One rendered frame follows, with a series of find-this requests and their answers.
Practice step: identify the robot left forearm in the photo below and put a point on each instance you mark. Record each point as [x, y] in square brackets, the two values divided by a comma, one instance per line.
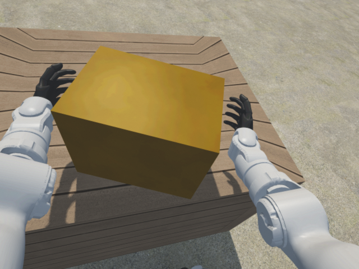
[29, 135]

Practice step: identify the robot left hand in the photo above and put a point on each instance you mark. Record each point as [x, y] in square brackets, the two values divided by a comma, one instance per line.
[47, 86]

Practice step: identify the robot right hand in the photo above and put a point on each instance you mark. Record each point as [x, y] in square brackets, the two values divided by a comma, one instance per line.
[245, 119]

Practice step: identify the pedestal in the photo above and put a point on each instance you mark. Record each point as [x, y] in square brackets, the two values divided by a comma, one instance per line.
[92, 218]

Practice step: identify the right robot upper arm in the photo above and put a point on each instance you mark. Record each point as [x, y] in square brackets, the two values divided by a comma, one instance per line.
[295, 222]

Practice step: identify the left robot upper arm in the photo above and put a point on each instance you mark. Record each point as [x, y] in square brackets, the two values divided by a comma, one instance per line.
[26, 188]

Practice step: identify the carton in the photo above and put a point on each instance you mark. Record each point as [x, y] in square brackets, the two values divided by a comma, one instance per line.
[142, 122]

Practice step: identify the robot right forearm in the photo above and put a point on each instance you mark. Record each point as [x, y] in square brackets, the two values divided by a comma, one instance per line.
[258, 174]

